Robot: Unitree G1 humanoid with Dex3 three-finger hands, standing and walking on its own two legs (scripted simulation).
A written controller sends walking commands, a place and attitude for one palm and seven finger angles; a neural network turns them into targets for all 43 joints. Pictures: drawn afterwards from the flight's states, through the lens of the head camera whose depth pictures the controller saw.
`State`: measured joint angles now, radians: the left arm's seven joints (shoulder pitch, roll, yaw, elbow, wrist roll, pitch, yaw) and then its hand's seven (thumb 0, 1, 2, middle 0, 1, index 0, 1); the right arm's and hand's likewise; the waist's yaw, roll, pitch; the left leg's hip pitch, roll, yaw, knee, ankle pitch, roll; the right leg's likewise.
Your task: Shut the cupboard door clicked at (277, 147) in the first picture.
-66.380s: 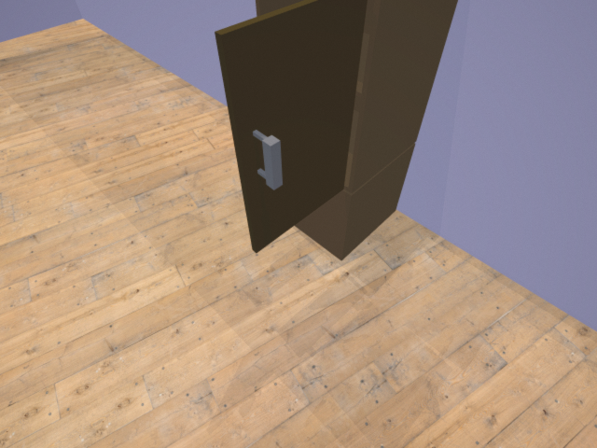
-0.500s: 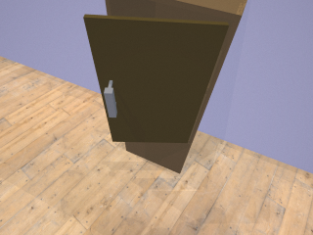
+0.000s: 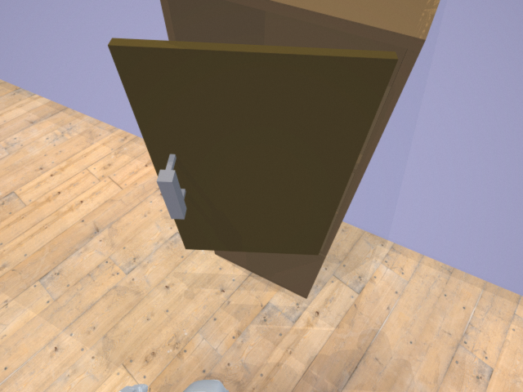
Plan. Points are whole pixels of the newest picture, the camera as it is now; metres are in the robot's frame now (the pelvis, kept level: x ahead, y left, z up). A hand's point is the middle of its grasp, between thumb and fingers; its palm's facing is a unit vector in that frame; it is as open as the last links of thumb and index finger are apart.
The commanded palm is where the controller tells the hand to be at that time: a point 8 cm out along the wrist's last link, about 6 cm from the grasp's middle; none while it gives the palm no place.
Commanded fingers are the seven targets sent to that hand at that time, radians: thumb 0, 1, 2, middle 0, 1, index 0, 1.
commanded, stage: come to a stop and stand still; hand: left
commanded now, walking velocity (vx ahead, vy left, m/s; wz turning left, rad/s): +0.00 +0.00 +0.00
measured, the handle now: (175, 186) +0.45 +0.20 -0.02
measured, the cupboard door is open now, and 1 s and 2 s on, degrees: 24 24 24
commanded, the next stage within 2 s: look again from close up in 0.62 s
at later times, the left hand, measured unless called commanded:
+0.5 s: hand out of the picture -0.02 +0.19 -0.17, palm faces -0.02 -0.98 -0.20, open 7.4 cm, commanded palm none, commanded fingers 0.00 0.90 0.90 -0.20 -0.30 -0.20 -0.30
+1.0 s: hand out of the picture +0.01 +0.21 -0.17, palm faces -0.03 -0.96 -0.27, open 7.4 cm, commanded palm none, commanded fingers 0.00 0.90 0.90 -0.20 -0.30 -0.20 -0.30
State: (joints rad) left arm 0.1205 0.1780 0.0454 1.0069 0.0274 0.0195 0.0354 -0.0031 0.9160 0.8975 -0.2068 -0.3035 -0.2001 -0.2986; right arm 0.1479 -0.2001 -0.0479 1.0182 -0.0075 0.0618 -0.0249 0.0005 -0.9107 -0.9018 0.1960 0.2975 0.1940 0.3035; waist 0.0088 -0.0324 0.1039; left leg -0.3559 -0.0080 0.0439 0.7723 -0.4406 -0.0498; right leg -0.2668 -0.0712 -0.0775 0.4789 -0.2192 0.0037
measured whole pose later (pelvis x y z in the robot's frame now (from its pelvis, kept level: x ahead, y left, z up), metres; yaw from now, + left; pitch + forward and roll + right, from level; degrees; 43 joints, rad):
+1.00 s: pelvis -0.03 +0.02 -0.01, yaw -2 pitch -1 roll +0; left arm 0.27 0.19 -0.01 1.02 0.01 -0.01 0.05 0.00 0.91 0.90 -0.20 -0.30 -0.20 -0.30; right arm 0.27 -0.17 -0.02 1.03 -0.03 0.01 -0.02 0.00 -0.91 -0.90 0.20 0.30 0.19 0.30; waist -0.02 0.03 0.02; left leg -0.30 0.01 0.07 0.56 -0.25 0.02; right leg -0.19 0.00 0.02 0.56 -0.35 0.00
